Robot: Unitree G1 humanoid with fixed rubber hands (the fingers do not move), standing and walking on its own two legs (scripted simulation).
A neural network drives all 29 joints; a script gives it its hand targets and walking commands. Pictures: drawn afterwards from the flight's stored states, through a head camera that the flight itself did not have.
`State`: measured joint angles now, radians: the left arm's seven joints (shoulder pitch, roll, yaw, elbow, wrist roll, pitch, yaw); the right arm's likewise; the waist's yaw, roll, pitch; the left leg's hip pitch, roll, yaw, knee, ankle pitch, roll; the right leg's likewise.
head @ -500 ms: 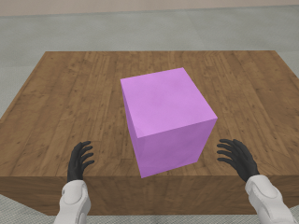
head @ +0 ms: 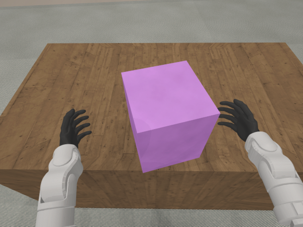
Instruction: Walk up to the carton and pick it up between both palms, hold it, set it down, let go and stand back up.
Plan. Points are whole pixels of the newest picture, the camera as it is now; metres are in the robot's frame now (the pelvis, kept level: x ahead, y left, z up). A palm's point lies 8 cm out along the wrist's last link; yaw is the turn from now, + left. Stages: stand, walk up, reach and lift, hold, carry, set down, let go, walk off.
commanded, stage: reach and lift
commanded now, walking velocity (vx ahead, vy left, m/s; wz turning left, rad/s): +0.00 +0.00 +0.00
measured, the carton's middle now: (163, 118) +0.42 +0.00 +0.00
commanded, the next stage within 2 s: none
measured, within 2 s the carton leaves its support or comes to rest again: neither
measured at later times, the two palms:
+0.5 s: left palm (66, 114) +0.34 +0.24 +0.12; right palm (242, 94) +0.42 -0.19 +0.12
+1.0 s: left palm (59, 92) +0.39 +0.26 +0.15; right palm (228, 66) +0.48 -0.16 +0.16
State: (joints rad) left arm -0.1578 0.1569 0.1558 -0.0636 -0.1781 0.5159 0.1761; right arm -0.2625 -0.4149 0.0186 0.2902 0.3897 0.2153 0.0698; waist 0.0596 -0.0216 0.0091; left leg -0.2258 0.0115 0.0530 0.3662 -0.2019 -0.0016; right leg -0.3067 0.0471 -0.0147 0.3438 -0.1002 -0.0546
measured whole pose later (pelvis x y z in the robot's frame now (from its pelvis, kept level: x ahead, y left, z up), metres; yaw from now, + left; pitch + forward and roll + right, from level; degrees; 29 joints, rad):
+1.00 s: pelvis +0.01 +0.00 +0.00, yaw +3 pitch +10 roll +0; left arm -0.73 0.27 0.21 0.27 -0.18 0.68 0.15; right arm -0.91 -0.47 0.03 0.70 0.42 0.37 0.04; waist 0.08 -0.01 -0.05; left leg -0.37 0.01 -0.01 0.40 -0.20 -0.01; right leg -0.42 0.05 -0.04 0.33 -0.09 -0.06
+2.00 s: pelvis +0.00 -0.01 -0.02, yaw +3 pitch +20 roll +0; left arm -0.69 0.12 0.14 0.90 -0.15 -0.10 0.15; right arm -0.85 -0.33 0.08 1.11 0.31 -0.13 0.03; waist 0.13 0.00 -0.18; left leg -0.64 0.01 -0.01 0.52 -0.23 -0.02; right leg -0.68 0.06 -0.04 0.45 -0.12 -0.06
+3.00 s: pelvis +0.00 -0.02 -0.01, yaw +5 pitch +17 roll +0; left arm -0.79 0.00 0.25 1.00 0.03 -0.15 0.20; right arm -0.89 -0.11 -0.19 1.13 0.03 -0.12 -0.10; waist 0.08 -0.03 -0.13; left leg -0.58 0.01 -0.03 0.48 -0.20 -0.03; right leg -0.61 0.05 -0.07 0.43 -0.12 -0.07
